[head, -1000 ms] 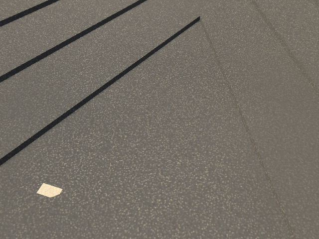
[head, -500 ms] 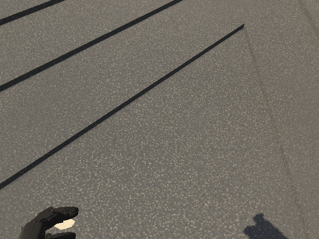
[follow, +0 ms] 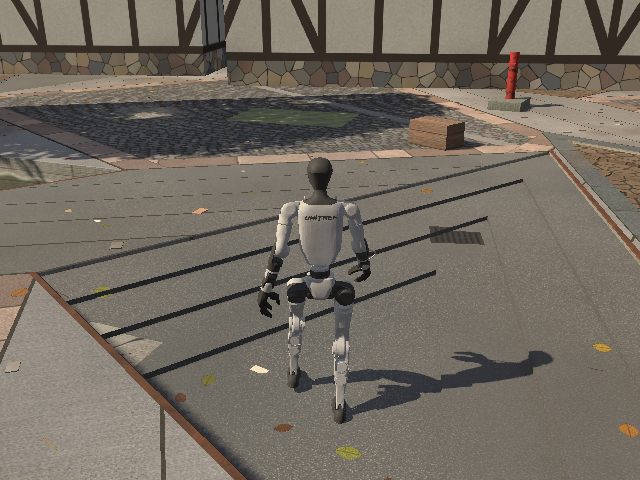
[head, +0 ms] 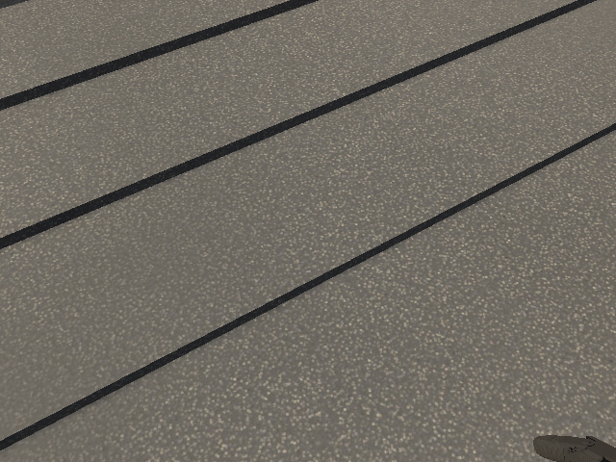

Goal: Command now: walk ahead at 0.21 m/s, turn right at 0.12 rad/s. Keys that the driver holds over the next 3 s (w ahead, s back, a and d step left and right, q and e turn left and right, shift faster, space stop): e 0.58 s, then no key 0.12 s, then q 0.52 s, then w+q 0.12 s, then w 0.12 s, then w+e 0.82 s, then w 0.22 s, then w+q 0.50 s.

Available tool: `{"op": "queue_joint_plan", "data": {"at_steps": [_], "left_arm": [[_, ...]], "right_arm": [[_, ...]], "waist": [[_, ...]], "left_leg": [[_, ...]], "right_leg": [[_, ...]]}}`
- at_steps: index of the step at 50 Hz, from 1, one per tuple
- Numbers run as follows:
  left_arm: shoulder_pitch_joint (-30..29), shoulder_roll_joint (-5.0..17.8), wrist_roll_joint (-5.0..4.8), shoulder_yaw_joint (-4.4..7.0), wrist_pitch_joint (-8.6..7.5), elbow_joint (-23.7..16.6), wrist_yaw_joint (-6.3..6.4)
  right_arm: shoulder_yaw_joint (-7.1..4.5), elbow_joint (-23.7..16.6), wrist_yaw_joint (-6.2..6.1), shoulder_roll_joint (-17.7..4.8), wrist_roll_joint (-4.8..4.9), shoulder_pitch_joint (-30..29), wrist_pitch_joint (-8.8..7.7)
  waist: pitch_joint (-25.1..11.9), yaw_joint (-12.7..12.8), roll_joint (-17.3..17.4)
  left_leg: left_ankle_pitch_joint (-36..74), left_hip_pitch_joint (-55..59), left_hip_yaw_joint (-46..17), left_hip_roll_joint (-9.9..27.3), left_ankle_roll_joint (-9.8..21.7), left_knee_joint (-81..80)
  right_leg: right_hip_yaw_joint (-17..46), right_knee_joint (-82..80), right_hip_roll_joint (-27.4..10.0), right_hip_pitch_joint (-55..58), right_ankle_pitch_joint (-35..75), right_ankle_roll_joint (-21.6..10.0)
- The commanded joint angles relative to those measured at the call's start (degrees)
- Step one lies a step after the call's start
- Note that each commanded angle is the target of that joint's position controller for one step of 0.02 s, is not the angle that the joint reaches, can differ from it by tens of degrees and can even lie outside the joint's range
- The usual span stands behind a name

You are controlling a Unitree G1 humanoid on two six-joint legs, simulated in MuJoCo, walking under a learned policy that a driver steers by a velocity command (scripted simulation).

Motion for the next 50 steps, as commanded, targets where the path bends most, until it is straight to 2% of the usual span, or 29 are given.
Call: {"op": "queue_joint_plan", "data": {"at_steps": [1,2,3,4,5,6,7,9,11,15,18,21,22,23,24,25,26,28,29,31,35,39,41,43,44,45,46,47,50], "left_arm": [[-1.5,9.1,-0.44,1.60,0.30,-2.4,0.64],[-2.8,9.5,-0.59,1.67,0.54,-2.8,0.82],[-2.4,9.2,-0.11,1.57,0.41,-3.6,0.85],[0.2,6.1,1.00,0.60,-0.22,-4.8,0.61],[7.1,3.0,-0.04,-0.80,-0.14,-3.8,0.61],[6.2,8.7,-0.72,0.69,0.65,-3.4,0.56],[2.0,10.0,-1.34,1.54,1.73,-4.9,0.94],[-0.4,8.3,-0.71,1.94,4.80,-5.4,2.29],[1.0,5.7,-0.12,1.83,6.96,-6.1,2.99],[-1.8,5.2,0.36,1.96,7.28,-8.5,2.32],[-4.5,6.6,0.34,2.27,7.36,-10.3,1.16],[-2.9,7.2,0.43,2.93,7.48,-10.4,0.14],[-1.5,8.1,0.78,3.45,7.47,-9.8,0.14],[-0.5,11.4,1.10,4.37,7.38,-10.1,0.65],[-2.4,18.4,0.90,5.39,7.34,-12.6,1.60],[-1.6,17.6,3.12,4.98,5.77,-13.2,1.22],[-4.4,16.4,3.30,4.62,4.34,-13.5,1.17],[-10.6,12.9,0.80,3.77,3.45,-15.0,1.44],[-11.1,11.8,0.43,3.28,3.49,-15.2,1.77],[-10.0,9.9,0.79,2.45,3.59,-15.1,2.21],[-8.5,9.7,0.90,2.12,3.64,-14.2,2.56],[-10.6,7.1,2.18,0.73,3.52,-12.7,1.80],[-10.9,7.6,2.27,0.58,3.45,-11.3,1.22],[-11.3,9.3,1.30,0.99,3.55,-10.3,1.18],[-10.3,10.2,1.12,1.36,3.43,-9.9,1.42],[-8.8,10.5,1.82,1.62,3.18,-10.2,1.69],[-8.6,10.2,2.11,1.82,3.03,-10.6,1.96],[-10.8,9.8,2.04,1.90,3.16,-10.9,2.42],[-13.4,7.2,1.52,2.17,4.71,-12.1,3.29]], "right_arm": [[-1.18,-3.5,0.40,-5.0,-0.62,0.2,-0.88],[-1.63,-2.3,0.21,-6.1,-1.04,3.4,-1.11],[-2.43,-1.5,-0.33,-9.2,-1.60,6.7,-1.36],[-3.06,-1.3,-1.02,-12.8,-2.58,11.5,-1.20],[-3.04,-1.4,-0.98,-12.4,-1.75,14.3,0.22],[-2.21,-2.1,-0.98,-9.1,-0.66,14.5,1.43],[-1.86,-2.4,-1.26,-8.2,-0.16,10.9,2.17],[-1.14,-2.4,-1.74,-6.1,-0.16,3.7,2.91],[-1.53,-2.2,-1.63,-7.0,-1.45,-0.7,3.11],[-1.99,-1.0,-2.24,-7.8,-0.99,-2.9,2.87],[-2.45,0.4,-2.77,-9.5,-0.29,-1.7,3.54],[-2.73,1.4,-2.86,-10.5,1.14,-2.1,4.42],[-2.56,2.2,-2.82,-9.3,1.48,-0.8,4.76],[-2.16,3.3,-2.47,-6.8,1.13,2.1,5.22],[-1.75,0.9,-2.40,-5.2,-0.56,1.8,5.28],[-2.50,-0.9,-2.88,-7.3,-0.76,-5.3,4.95],[-2.84,-1.0,-3.06,-7.8,0.23,-4.7,4.97],[-3.74,1.9,-3.88,-9.3,-0.27,-0.7,5.16],[-3.87,2.2,-3.94,-9.2,-0.51,-0.2,5.08],[-3.75,2.8,-3.63,-8.3,0.13,1.3,4.70],[-2.73,2.9,-3.15,-6.4,0.50,0.4,4.47],[-1.60,4.7,-1.83,-5.7,0.61,2.0,4.50],[-1.52,5.2,-1.39,-6.5,0.85,2.6,4.37],[-1.57,5.2,-1.09,-8.0,0.60,3.4,3.99],[-1.86,4.9,-1.09,-10.0,0.18,3.5,3.86],[-2.45,4.3,-1.29,-13.3,0.01,3.5,3.87],[-3.02,4.7,-1.18,-14.6,0.93,3.0,4.10],[-3.01,4.5,-1.04,-13.2,1.54,3.1,4.24],[-2.90,4.2,-1.33,-12.4,0.92,4.0,4.01]], "waist": [[-4.3,-4.5,-7.0],[-5.3,-6.5,-6.5],[-8.2,-7.3,-4.1],[-15.2,-7.7,3.2],[-25.7,-8.5,13.7],[-27.8,-9.6,7.2],[-21.6,-8.8,5.0],[-11.5,-5.9,3.7],[-7.3,-3.3,7.0],[-7.9,-3.2,6.5],[-8.7,-4.0,6.3],[-8.0,-2.1,5.2],[-7.4,-1.9,3.1],[-4.4,-2.5,-7.0],[-1.3,-4.7,-22.6],[-3.1,-0.7,-16.7],[-3.2,-3.0,-13.3],[-4.0,-5.5,-9.6],[-4.8,-5.9,-9.9],[-7.3,-6.1,-9.2],[-7.4,-4.7,-9.3],[-6.7,-4.1,-10.1],[-5.0,-4.2,-9.6],[-3.1,-5.8,-7.8],[-3.6,-5.4,-6.3],[-4.8,-3.5,-2.0],[-5.6,-2.3,3.0],[-5.5,-3.7,4.3],[-4.8,-5.0,8.5]], "left_leg": [[1.3,11.5,0.7,-2.9,1.3,-5.0],[4.6,16.5,1.1,-3.1,2.3,-8.3],[19.9,25.4,-0.4,0.0,3.9,-8.5],[45.4,43.3,-8.0,11.2,9.3,-1.5],[52.8,53.8,-19.6,24.2,18.8,-0.9],[41.1,51.1,-20.3,22.8,18.2,-2.6],[29.0,45.2,-16.8,20.4,16.3,-5.4],[6.7,29.2,-11.1,16.3,13.7,-12.4],[-3.8,16.6,-4.9,13.2,12.7,-17.6],[-4.1,14.4,1.4,13.4,12.8,-18.5],[-6.3,17.2,1.9,15.5,12.4,-17.8],[-12.0,17.3,4.2,15.0,8.8,-13.6],[-16.5,15.4,6.1,13.1,5.9,-9.5],[-23.2,9.4,11.4,8.0,0.7,2.4],[-38.7,-5.3,14.1,-2.1,-4.9,17.8],[-39.7,-5.6,3.4,-3.3,-3.8,28.3],[-34.5,-6.2,0.9,-2.4,-2.5,31.3],[-26.2,-6.0,-0.3,-1.1,-2.1,31.1],[-24.0,-4.4,-0.1,-1.5,-2.4,32.2],[-20.8,-2.8,0.1,-2.1,-3.2,32.3],[-18.8,-0.2,0.1,-1.3,-4.7,20.7],[-19.2,12.9,1.7,0.4,-5.1,8.3],[-18.7,17.0,2.8,-0.2,-4.4,3.1],[-9.8,20.1,3.5,-1.0,-2.8,-7.5],[-3.5,21.4,1.6,0.1,-1.7,-8.2],[8.8,22.6,-1.5,2.9,-0.1,-5.1],[9.7,21.5,-3.7,3.4,2.6,-3.9],[6.1,19.0,-6.1,4.0,4.4,-5.7],[1.8,18.4,-15.3,7.6,8.6,-9.2]], "right_leg": [[8.7,5.2,-13.3,-1.3,35.5,-5.7],[9.2,8.8,-12.2,-1.8,34.7,-4.5],[8.2,14.8,-9.1,-5.2,31.1,-2.4],[6.4,27.9,-4.9,-18.1,11.3,0.4],[3.1,45.5,-0.3,-27.7,-24.9,3.6],[6.4,52.1,-2.5,-29.4,-29.1,4.4],[4.9,54.8,-4.1,-33.3,-25.3,5.2],[3.4,52.6,-7.3,-31.8,-18.3,6.8],[0.5,49.8,-6.9,-24.3,-13.0,7.3],[-1.1,38.4,-8.0,-18.7,-6.0,5.5],[-2.1,32.4,-8.1,-16.3,-4.2,4.1],[-4.6,21.4,-6.4,-10.2,0.2,1.0],[-4.1,17.0,-5.3,-7.0,2.1,-0.8],[6.3,6.8,-10.9,-4.5,7.7,-4.4],[27.7,1.3,-24.5,-2.9,16.1,-13.3],[30.5,-1.2,-25.3,-7.9,12.9,-17.0],[25.9,-1.1,-22.6,-7.9,10.2,-14.7],[20.0,0.6,-18.5,-6.7,8.7,-8.9],[18.5,1.2,-17.3,-7.0,12.0,-8.5],[16.2,2.1,-16.3,-4.2,18.0,-8.8],[14.9,3.0,-15.6,-0.3,20.4,-9.1],[12.0,2.5,-15.1,-5.5,17.7,-9.5],[12.0,3.0,-15.3,-7.2,16.9,-9.5],[11.3,5.2,-14.1,-7.2,16.9,-7.3],[11.1,6.6,-13.0,-6.5,15.3,-5.6],[8.9,9.6,-10.2,-6.7,12.3,-3.7],[4.6,11.4,-6.1,-7.0,9.9,-1.9],[1.1,14.3,-4.0,-6.2,8.3,-0.4],[-1.2,20.4,-1.9,-10.3,3.4,0.9]]}}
